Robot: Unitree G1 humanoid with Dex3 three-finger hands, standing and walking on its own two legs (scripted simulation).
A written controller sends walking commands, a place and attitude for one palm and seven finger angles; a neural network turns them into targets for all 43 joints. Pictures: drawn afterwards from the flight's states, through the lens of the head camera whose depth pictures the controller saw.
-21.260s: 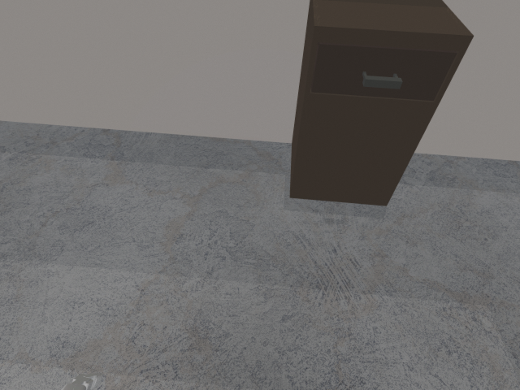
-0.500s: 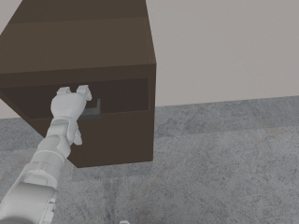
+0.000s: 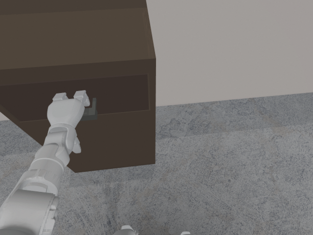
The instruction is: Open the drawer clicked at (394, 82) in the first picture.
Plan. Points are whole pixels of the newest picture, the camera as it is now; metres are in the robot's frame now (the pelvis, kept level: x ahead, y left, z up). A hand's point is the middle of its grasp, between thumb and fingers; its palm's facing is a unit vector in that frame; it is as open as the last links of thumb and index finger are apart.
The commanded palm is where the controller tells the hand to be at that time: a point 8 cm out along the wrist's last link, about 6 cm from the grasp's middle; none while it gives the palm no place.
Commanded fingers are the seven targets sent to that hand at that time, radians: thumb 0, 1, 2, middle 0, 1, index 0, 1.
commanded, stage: lower the fingers behind the handle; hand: left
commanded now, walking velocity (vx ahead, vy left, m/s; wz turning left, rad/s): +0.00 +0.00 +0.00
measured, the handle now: (76, 108) +0.49 +0.24 -0.03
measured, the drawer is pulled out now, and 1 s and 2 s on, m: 0.00 0.00 0.00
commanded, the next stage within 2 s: close the thumb around the handle in 0.88 s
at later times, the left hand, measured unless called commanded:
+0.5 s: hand (77, 128) +0.42 +0.23 -0.04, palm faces -0.06 -0.04 -1.00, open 13.8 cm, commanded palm +0.41 +0.23 +0.01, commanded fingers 0.00 -0.50 0.30 -0.30 -1.20 -0.30 -1.20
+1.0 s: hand (76, 129) +0.42 +0.24 -0.04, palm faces -0.05 -0.05 -1.00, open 13.8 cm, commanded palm +0.40 +0.23 +0.01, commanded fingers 0.00 -0.39 0.35 -0.31 -1.21 -0.31 -1.21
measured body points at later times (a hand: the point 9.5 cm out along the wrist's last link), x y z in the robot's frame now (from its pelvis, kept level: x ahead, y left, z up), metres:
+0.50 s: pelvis -0.01 +0.01 -0.02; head +0.09 +0.01 +0.42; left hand +0.42 +0.23 +0.01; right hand +0.03 -0.26 -0.15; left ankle +0.02 +0.10 -0.70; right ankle -0.03 -0.10 -0.70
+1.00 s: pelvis -0.01 +0.01 -0.02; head +0.08 +0.02 +0.42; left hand +0.42 +0.24 +0.01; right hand +0.02 -0.26 -0.15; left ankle +0.02 +0.10 -0.70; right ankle -0.03 -0.10 -0.70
